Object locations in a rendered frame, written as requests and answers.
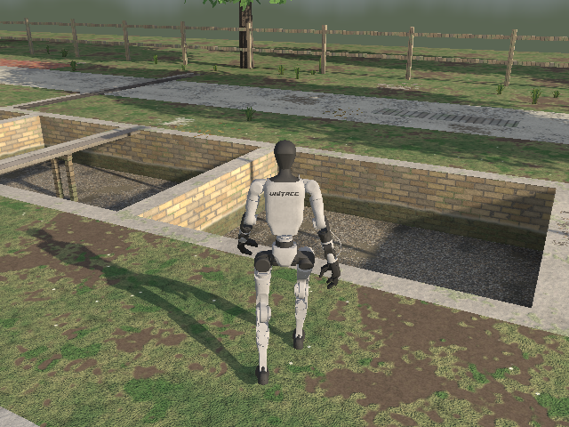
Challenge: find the left robot forearm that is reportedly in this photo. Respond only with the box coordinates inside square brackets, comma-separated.
[238, 212, 252, 243]

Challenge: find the robot right foot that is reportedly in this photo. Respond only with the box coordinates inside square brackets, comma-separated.
[293, 328, 305, 350]

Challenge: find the humanoid robot head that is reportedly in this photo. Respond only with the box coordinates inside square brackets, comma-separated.
[269, 140, 300, 182]

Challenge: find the robot right hand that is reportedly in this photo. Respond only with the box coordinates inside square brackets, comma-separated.
[319, 261, 341, 289]

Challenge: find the left robot upper arm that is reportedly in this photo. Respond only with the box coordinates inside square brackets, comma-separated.
[244, 179, 267, 226]

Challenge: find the right robot upper arm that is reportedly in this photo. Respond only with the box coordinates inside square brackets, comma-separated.
[303, 179, 326, 230]

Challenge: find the robot left hand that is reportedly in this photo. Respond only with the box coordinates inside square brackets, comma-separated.
[237, 238, 258, 255]

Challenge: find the right robot forearm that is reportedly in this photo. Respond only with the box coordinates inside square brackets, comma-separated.
[317, 216, 338, 263]

